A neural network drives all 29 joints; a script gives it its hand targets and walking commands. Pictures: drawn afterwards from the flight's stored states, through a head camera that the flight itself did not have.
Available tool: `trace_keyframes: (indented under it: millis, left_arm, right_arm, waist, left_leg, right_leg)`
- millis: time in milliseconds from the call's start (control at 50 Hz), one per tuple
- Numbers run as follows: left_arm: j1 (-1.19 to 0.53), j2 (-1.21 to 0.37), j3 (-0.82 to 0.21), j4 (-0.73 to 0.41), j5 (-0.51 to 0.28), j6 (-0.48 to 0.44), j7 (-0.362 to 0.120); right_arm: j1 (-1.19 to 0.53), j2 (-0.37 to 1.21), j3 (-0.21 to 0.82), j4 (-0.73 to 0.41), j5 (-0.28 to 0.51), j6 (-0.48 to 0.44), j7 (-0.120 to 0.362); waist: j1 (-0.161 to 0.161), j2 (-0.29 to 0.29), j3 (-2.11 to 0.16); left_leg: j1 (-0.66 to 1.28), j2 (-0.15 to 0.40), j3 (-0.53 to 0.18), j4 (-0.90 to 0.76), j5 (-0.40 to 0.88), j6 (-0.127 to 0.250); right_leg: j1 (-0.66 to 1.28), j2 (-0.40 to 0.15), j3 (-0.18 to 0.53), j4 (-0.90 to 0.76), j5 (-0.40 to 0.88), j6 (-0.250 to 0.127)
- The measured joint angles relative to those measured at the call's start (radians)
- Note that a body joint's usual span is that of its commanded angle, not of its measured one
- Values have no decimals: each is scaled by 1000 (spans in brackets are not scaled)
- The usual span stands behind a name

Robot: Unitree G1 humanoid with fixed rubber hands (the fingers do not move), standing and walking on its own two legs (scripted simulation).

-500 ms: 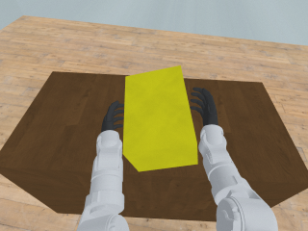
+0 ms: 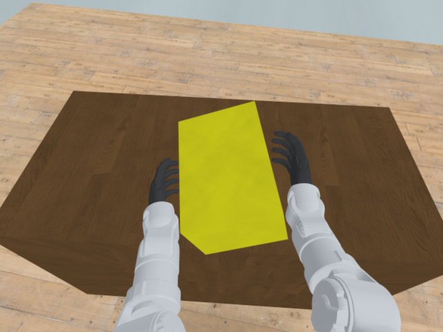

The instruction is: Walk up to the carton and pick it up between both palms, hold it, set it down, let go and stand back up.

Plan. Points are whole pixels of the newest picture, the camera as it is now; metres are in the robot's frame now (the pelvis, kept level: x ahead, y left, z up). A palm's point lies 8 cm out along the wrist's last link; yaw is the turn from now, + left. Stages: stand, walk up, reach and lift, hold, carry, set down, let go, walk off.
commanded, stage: set down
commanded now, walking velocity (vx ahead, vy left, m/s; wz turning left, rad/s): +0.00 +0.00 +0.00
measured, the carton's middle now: (230, 177) +0.43 +0.03 -0.02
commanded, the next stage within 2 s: none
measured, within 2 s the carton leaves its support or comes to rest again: neither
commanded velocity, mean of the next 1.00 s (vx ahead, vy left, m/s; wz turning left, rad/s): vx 0.00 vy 0.00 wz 0.00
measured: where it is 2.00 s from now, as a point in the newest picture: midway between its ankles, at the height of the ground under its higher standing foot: outside the picture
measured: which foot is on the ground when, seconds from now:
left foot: down 0.00-1.00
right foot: down 0.00-1.00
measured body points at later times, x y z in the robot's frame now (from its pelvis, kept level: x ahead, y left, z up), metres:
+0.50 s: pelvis +0.01 +0.00 +0.00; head +0.09 +0.00 +0.44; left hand +0.37 +0.15 -0.02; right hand +0.42 -0.10 +0.03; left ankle +0.00 +0.14 -0.75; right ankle -0.01 -0.08 -0.75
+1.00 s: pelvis +0.00 +0.00 +0.00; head +0.09 +0.00 +0.44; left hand +0.37 +0.15 -0.02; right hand +0.42 -0.11 +0.03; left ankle +0.00 +0.14 -0.75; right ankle -0.01 -0.08 -0.75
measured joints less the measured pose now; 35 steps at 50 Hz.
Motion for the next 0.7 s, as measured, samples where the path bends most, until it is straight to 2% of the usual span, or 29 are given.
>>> trace_keyframes:
  millis: [320, 700]
  left_arm:
    - [0, -8, 34, 71, -6, -92, 36]
    - [-21, -14, 99, 151, -4, -187, 50]
  right_arm:
    - [-40, -8, -64, 61, -71, -22, 27]
    - [-75, -7, -134, 95, -156, -35, 40]
  waist:
    - [11, 20, -38]
    - [12, 33, -74]
  left_leg:
    - [-77, 8, 16, 13, -6, -3]
    - [-163, 11, 23, 18, 0, -4]
  right_leg:
    - [-84, 6, 15, 12, 1, -4]
    - [-180, 9, 21, 36, -1, -5]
